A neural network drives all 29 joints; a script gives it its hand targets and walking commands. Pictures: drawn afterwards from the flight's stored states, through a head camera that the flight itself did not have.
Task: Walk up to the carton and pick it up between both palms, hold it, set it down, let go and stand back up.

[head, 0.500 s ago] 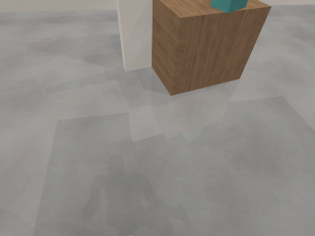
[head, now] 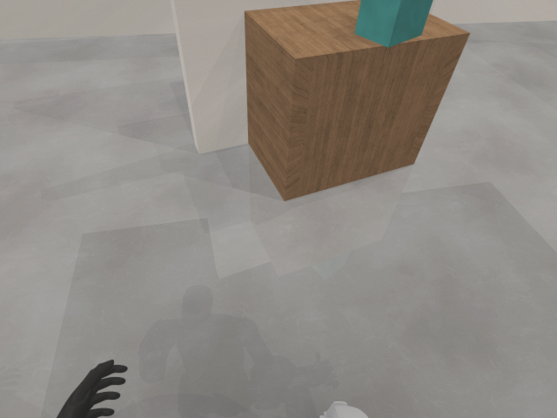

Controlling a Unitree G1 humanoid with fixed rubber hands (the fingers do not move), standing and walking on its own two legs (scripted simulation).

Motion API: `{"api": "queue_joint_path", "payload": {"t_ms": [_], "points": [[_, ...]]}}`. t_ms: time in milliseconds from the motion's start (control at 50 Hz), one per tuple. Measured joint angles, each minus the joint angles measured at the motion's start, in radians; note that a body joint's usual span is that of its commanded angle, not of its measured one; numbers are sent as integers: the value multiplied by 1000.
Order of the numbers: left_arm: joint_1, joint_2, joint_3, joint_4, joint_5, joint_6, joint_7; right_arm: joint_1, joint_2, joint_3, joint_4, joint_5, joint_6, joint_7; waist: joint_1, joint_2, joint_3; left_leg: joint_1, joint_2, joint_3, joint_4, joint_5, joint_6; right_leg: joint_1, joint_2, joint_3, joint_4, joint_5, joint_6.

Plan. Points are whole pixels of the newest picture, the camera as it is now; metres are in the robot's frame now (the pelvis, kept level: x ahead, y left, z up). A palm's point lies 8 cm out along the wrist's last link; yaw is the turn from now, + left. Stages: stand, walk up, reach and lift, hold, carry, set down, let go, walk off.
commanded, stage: walk up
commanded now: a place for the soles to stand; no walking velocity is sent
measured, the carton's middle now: out of the picture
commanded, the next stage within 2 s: none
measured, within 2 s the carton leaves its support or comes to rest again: neither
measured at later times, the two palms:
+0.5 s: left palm (106, 362) +0.25 +0.28 -0.10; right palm (483, 282) +0.34 -0.36 -0.03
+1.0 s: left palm (214, 264) +0.42 +0.12 -0.07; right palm (474, 191) +0.61 -0.48 -0.06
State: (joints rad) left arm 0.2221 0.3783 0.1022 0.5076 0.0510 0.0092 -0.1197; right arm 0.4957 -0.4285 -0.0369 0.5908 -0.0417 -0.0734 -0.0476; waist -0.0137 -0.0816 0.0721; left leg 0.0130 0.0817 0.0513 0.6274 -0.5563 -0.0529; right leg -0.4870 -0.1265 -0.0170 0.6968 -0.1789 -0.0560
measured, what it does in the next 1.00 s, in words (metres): walks ahead: left foot, then right foot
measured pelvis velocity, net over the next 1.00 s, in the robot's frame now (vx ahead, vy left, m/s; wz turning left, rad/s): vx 0.41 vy -0.20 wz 0.23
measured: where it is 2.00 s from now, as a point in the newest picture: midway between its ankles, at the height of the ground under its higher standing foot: (374, 282)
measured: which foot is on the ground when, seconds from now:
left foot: down 0.00-0.02, up 0.04-0.30, down 0.32-0.78, up 0.80-1.00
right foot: down 0.00-0.32, up 0.34-0.74, down 0.76-1.00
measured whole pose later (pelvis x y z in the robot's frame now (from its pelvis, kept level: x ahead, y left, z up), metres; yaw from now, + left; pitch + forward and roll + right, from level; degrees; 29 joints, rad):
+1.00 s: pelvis +0.41 -0.20 +0.00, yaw +13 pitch -6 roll -1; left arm 0.34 0.41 0.07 0.53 0.04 0.02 -0.06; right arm 0.31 -0.46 -0.03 0.59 0.00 -0.03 -0.07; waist 0.06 0.03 0.13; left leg -0.54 0.05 0.08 1.10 -0.51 0.03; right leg -0.33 -0.08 -0.20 0.83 -0.39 -0.04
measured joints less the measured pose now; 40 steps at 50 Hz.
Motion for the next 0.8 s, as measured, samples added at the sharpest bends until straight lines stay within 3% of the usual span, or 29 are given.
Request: {"api": "queue_joint_path", "payload": {"t_ms": [40,80,120,160,240,320,340,380,460,640,740,760,800], "points": [[-2,-5,-8,4,4,-19,18,-24,-23,-15,9,14,23,6,0,55,16,-91,45,-58,242,-17,36,-1,34,-44,68,-14,39],[8,-13,-17,4,0,-27,40,-64,-30,-25,10,34,43,4,4,81,36,-233,4,-127,540,10,67,15,40,-73,109,-78,49],[31,-22,-24,7,-3,-28,58,-108,-32,-25,5,46,49,7,14,105,56,-357,-21,-125,682,45,71,65,45,-100,83,-101,40],[60,-21,-28,18,-3,-28,67,-140,-27,-22,-6,41,48,15,32,119,66,-453,-15,-80,653,68,68,120,51,-125,37,-105,32],[112,6,-17,40,3,-26,64,-175,-13,-9,-30,39,48,33,77,112,59,-545,0,1,400,93,81,208,51,-165,-22,-134,20],[156,52,5,48,12,-3,55,-158,-9,-3,-52,38,36,37,103,73,25,-469,-24,35,110,265,98,250,27,-186,71,-256,15],[164,62,14,51,10,5,53,-154,-10,-5,-54,29,33,31,100,52,21,-461,-35,43,121,323,107,239,14,-170,141,-314,7],[157,77,30,67,14,40,45,-150,-3,-4,-52,11,33,4,94,-2,20,-454,-60,64,189,294,110,168,20,-75,347,-391,13],[126,88,27,65,16,76,28,-124,6,8,-43,1,14,-38,72,-64,25,-381,-71,76,184,227,99,14,29,-11,574,-344,46],[59,83,17,0,0,68,-11,-36,-35,1,-25,-8,-9,-43,6,-71,14,-246,0,35,136,143,46,-152,-50,57,418,-179,50],[46,99,23,-20,-18,45,-19,-12,-68,-6,-25,-9,3,-31,-17,-39,0,-192,80,-6,157,61,6,-61,-50,36,205,-109,26],[51,107,21,-25,-20,37,-17,-8,-74,-9,-28,-7,8,-29,-19,-27,-8,-196,102,-21,185,30,18,-20,-36,17,160,-109,26],[50,102,15,-27,-18,17,-3,-29,-90,-24,-19,1,28,-24,-17,35,7,-246,144,-100,328,-26,66,-17,10,-38,220,-125,63]]}}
